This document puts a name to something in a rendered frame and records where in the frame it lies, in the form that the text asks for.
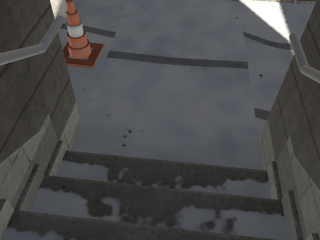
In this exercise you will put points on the stairs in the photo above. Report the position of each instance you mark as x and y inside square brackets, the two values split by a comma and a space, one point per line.
[110, 197]

